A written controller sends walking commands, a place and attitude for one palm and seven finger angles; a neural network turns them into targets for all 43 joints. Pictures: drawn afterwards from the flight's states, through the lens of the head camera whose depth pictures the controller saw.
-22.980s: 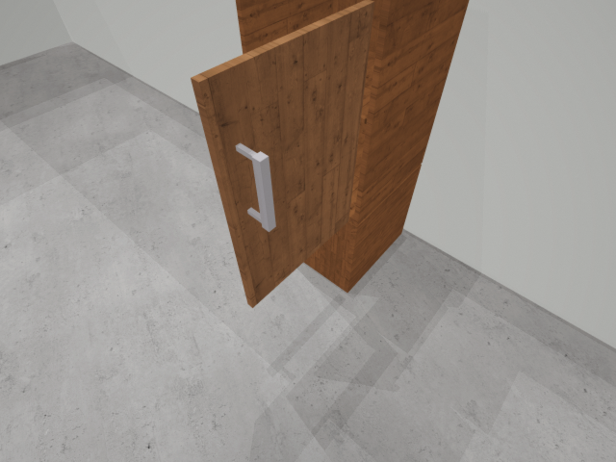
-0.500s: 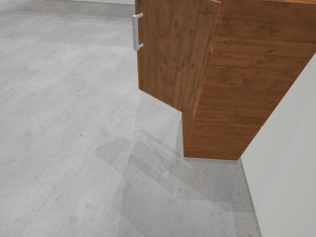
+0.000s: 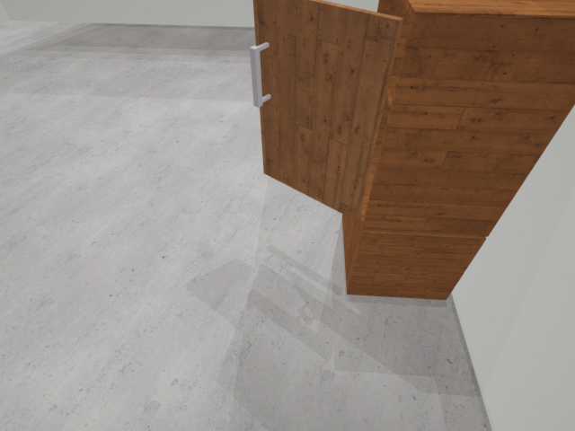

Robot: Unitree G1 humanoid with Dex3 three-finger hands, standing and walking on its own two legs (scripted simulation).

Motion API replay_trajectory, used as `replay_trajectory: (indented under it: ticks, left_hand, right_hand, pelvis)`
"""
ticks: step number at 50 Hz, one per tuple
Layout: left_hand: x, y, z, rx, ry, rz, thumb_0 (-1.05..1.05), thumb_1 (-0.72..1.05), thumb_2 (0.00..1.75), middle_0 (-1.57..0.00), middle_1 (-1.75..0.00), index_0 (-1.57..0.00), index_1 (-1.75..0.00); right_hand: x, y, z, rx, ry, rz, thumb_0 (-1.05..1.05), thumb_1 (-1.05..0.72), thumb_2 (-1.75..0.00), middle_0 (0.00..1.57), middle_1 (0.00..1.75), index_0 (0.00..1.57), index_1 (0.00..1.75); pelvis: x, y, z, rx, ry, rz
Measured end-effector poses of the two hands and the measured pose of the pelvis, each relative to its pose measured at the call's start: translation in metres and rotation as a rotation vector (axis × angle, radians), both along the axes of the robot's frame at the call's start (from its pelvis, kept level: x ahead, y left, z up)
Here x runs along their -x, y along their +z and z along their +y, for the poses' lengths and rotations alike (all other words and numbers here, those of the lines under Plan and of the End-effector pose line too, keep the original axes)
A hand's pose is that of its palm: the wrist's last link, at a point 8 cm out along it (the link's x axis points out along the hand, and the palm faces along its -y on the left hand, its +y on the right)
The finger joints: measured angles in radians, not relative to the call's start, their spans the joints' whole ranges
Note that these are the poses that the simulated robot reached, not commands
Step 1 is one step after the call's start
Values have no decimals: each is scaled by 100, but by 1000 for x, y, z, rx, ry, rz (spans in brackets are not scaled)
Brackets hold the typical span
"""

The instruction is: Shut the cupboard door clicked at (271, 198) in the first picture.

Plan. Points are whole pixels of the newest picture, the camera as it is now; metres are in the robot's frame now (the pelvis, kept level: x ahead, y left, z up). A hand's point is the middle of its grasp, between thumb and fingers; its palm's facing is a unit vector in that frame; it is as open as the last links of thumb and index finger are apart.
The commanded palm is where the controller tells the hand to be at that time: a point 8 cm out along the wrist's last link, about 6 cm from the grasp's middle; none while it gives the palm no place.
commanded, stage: let the arm hang, fingers relaxed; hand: left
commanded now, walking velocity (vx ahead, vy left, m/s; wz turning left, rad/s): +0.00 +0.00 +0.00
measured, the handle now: (261, 75) +0.98 +0.13 +0.04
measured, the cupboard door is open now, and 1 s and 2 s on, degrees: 56 56 56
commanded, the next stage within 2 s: look to check the result in 0.30 s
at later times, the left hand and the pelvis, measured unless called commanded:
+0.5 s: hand out of the picture -0.03 +0.16 -0.18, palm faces +0.03 -0.98 -0.18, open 7.4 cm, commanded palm none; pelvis +0.01 +0.00 +0.00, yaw +0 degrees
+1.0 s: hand out of the picture +0.02 +0.17 -0.17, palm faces +0.02 -0.98 -0.20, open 7.4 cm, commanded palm none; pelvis +0.02 -0.01 +0.00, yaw +0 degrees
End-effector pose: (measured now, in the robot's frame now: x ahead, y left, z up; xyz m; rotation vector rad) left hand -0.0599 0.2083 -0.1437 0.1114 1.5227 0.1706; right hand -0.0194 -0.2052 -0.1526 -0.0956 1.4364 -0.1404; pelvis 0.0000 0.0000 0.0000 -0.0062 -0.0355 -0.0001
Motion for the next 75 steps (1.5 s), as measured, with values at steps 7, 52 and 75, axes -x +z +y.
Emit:
replay_trajectory:
  ticks: [7,52,75]
  left_hand:
    - [-30,-7,-16,44,-14,-86,1,91,90,-20,-30,-20,-30]
    - [-74,1,6,-31,-37,-116,1,91,90,-20,-30,-20,-30]
    - [-96,7,62,-114,150,-278,1,91,90,-20,-30,-20,-30]
  right_hand:
    - [-1,3,-4,17,-14,-20,1,-92,-90,20,30,20,30]
    - [-59,11,-41,73,36,-79,0,-91,-90,20,30,20,30]
    - [-129,20,-24,105,294,-110,0,-91,-90,20,30,20,30]
  pelvis:
    - [-1,0,-1,-2,-1,-1]
    - [-21,2,-12,-6,10,9]
    - [-14,-2,3,36,255,65]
